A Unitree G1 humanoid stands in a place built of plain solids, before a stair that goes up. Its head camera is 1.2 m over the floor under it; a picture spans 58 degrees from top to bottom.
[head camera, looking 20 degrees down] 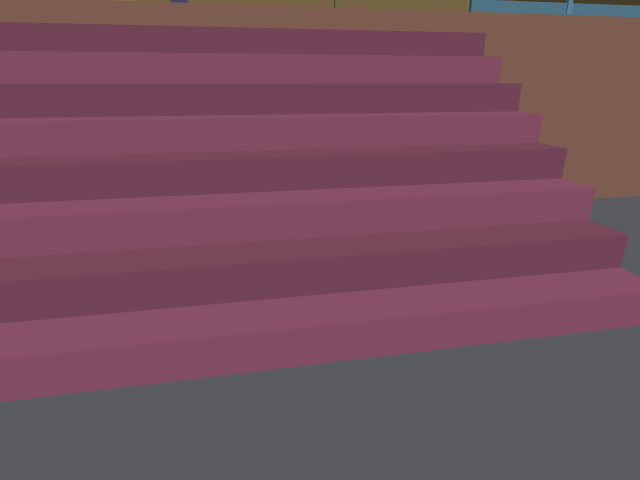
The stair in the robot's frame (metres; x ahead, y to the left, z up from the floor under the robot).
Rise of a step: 0.20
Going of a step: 0.29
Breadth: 6.55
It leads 11 degrees to the left of straight ahead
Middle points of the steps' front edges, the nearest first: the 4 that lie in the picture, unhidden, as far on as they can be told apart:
2.52 1.65 1.00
2.81 1.70 1.19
3.10 1.76 1.39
3.39 1.82 1.59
